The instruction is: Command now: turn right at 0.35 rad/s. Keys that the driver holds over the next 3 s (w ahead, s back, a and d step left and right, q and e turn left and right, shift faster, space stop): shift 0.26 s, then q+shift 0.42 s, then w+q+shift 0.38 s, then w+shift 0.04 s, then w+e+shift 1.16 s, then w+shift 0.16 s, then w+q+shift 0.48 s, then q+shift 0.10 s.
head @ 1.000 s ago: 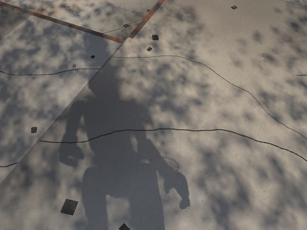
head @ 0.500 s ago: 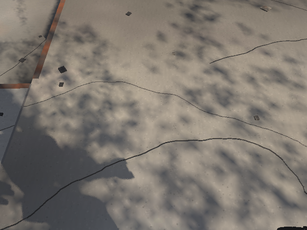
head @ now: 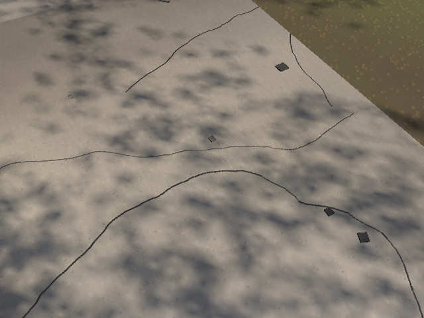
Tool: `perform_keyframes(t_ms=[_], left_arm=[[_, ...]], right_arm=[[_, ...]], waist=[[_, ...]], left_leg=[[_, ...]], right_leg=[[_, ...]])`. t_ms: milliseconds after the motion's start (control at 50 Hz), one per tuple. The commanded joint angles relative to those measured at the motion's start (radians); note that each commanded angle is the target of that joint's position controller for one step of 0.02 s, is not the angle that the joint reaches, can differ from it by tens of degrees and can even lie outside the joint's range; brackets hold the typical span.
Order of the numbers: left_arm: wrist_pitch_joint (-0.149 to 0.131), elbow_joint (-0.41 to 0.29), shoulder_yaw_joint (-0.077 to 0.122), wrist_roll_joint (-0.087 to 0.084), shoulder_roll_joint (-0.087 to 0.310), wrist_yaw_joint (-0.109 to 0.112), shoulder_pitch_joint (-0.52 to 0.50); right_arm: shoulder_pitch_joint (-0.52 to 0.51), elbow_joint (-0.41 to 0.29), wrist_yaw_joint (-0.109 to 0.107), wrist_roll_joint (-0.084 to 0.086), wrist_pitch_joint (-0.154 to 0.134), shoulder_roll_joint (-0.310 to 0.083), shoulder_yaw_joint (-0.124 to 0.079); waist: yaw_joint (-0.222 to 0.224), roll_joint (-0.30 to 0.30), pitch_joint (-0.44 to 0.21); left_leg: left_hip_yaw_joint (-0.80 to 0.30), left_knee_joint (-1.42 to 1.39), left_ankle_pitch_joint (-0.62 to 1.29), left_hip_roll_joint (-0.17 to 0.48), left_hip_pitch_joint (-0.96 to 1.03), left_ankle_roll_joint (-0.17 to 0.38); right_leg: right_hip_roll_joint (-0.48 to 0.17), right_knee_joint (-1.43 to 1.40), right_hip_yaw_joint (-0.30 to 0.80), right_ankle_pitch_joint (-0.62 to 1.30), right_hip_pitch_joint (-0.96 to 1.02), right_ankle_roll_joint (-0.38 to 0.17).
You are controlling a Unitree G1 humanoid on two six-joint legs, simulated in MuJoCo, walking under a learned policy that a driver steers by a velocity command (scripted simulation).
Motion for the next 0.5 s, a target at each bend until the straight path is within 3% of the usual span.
perform_keyframes(t_ms=[20, 40, 60, 80, 100, 120, 140, 180, 260, 280, 320, 380, 400, 420, 440, 460, 480, 500], left_arm=[[-0.035, -0.023, 0.020, 0.026, 0.104, 0.021, 0.109], [-0.046, -0.043, 0.024, 0.031, 0.175, 0.028, 0.104], [-0.052, -0.044, 0.043, 0.015, 0.234, 0.037, 0.112], [-0.055, -0.026, 0.027, 0.011, 0.167, 0.037, 0.097], [-0.056, -0.023, 0.006, 0.009, 0.116, 0.040, 0.034], [-0.055, -0.024, -0.001, 0.015, 0.097, 0.044, -0.013], [-0.058, -0.018, -0.002, 0.012, 0.098, 0.053, -0.014], [-0.063, -0.003, -0.012, 0.010, 0.074, 0.055, 0.002], [-0.070, 0.039, -0.014, 0.016, 0.075, 0.054, 0.024], [-0.073, 0.051, -0.024, 0.021, 0.048, 0.056, 0.020], [-0.072, 0.067, -0.009, 0.024, 0.090, 0.064, 0.022], [-0.057, 0.078, 0.019, 0.008, 0.142, 0.079, 0.023], [-0.055, 0.081, 0.025, 0.007, 0.143, 0.083, 0.031], [-0.054, 0.068, 0.026, 0.012, 0.126, 0.087, 0.025], [-0.049, 0.031, 0.019, 0.012, 0.077, 0.086, 0.004], [-0.042, 0.009, 0.009, 0.018, 0.056, 0.092, -0.060], [-0.040, 0.007, 0.010, 0.023, 0.057, 0.086, -0.059], [-0.040, 0.021, 0.012, 0.015, 0.058, 0.078, -0.034]], right_arm=[[0.026, -0.032, 0.004, 0.017, 0.001, -0.142, -0.039], [0.092, -0.058, 0.014, -0.008, 0.007, -0.033, -0.012], [0.005, -0.086, -0.001, -0.001, 0.027, -0.053, -0.011], [-0.018, -0.074, -0.005, 0.008, 0.038, -0.096, -0.023], [-0.009, -0.056, 0.000, 0.017, 0.040, -0.091, -0.026], [0.018, -0.032, 0.002, 0.016, 0.037, -0.100, -0.030], [0.038, -0.015, 0.003, 0.005, 0.038, -0.110, -0.036], [0.063, 0.009, 0.006, 0.004, 0.038, -0.092, -0.032], [0.017, 0.016, 0.001, 0.008, 0.045, -0.042, -0.015], [0.032, 0.032, 0.001, 0.009, 0.046, -0.028, -0.008], [0.023, 0.034, -0.001, 0.015, 0.041, -0.050, -0.014], [0.029, 0.023, 0.004, 0.016, 0.019, -0.057, -0.017], [0.025, 0.016, 0.006, 0.012, 0.009, -0.063, -0.018], [0.040, 0.013, 0.007, 0.002, -0.001, -0.100, -0.026], [0.054, 0.016, 0.006, 0.011, -0.005, -0.201, -0.057], [0.127, 0.029, 0.012, 0.010, -0.005, -0.239, -0.076], [0.141, 0.034, 0.010, 0.004, -0.003, -0.213, -0.074], [0.065, 0.018, 0.004, 0.010, 0.006, -0.186, -0.072]], waist=[[0.065, 0.076, -0.156], [0.023, -0.221, -0.196], [0.090, -0.263, -0.151], [0.078, -0.162, -0.118], [0.045, -0.158, -0.077], [0.021, -0.159, -0.068], [0.022, -0.182, -0.068], [0.021, -0.146, -0.109], [0.047, -0.144, -0.085], [0.045, -0.138, -0.095], [0.051, -0.150, -0.087], [0.027, -0.114, -0.092], [0.021, -0.085, -0.090], [0.021, -0.011, -0.092], [0.042, 0.174, -0.060], [-0.031, 0.270, -0.042], [-0.017, 0.179, -0.042], [0.024, 0.113, -0.035]], left_leg=[[-0.119, 0.057, 0.370, 0.143, -0.012, 0.066], [-0.043, 0.271, -0.225, 0.054, -0.213, -0.012], [-0.120, 0.353, -0.359, -0.042, -0.241, -0.031], [-0.175, 0.411, -0.312, -0.021, -0.231, -0.034], [-0.187, 0.413, -0.246, -0.024, -0.219, -0.033], [-0.182, 0.399, -0.190, -0.028, -0.202, -0.036], [-0.166, 0.416, -0.157, -0.040, -0.194, -0.041], [-0.169, 0.410, -0.141, -0.052, -0.151, -0.047], [-0.169, 0.231, -0.148, -0.062, -0.094, -0.040], [-0.174, 0.168, -0.145, -0.061, -0.053, -0.036], [-0.156, 0.123, -0.135, -0.089, -0.027, -0.023], [-0.138, 0.020, -0.041, -0.099, 0.001, 0.008], [-0.179, -0.044, 0.035, -0.083, 0.028, 0.025], [-0.303, -0.089, 0.155, -0.013, 0.065, 0.058], [-0.562, -0.127, 0.406, 0.142, 0.077, 0.155], [-0.753, -0.224, 0.507, 0.265, 0.102, 0.276], [-0.731, -0.244, 0.427, 0.251, 0.097, 0.308], [-0.649, -0.233, 0.328, 0.183, 0.062, 0.277]], right_leg=[[-0.028, -0.376, 0.058, 0.234, 0.241, -0.043], [-0.339, -0.391, 0.402, 0.486, 0.382, -0.092], [-0.418, -0.332, 0.424, 0.740, 0.203, -0.251], [-0.353, -0.329, 0.339, 0.741, 0.193, -0.263], [-0.291, -0.343, 0.265, 0.695, 0.151, -0.235], [-0.236, -0.349, 0.216, 0.673, 0.144, -0.202], [-0.211, -0.340, 0.187, 0.734, 0.152, -0.198], [-0.200, -0.327, 0.161, 0.775, 0.169, -0.199], [-0.199, -0.332, 0.189, 0.594, 0.149, -0.203], [-0.206, -0.340, 0.178, 0.542, 0.142, -0.201], [-0.218, -0.313, 0.180, 0.510, 0.130, -0.203], [-0.240, -0.241, 0.170, 0.520, 0.124, -0.185], [-0.227, -0.209, 0.156, 0.448, 0.100, -0.155], [-0.177, -0.109, 0.111, 0.343, 0.038, -0.115], [-0.002, 0.050, -0.025, 0.142, -0.100, -0.046], [0.091, 0.237, -0.032, -0.168, -0.239, -0.023], [0.056, 0.379, 0.049, -0.195, -0.268, -0.021], [0.030, 0.411, 0.074, -0.121, -0.259, -0.015]])
Next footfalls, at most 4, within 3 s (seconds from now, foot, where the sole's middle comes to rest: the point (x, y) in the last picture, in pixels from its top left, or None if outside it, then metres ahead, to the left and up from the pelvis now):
0.02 right None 0.02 -0.10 -0.77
0.42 left None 0.00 0.09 -0.77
0.76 right None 0.05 -0.11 -0.77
1.28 left None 0.17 0.33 -0.77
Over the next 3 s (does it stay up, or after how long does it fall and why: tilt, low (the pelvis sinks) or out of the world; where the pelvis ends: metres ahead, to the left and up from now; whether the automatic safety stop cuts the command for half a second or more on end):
stays up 1.51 0.41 -0.03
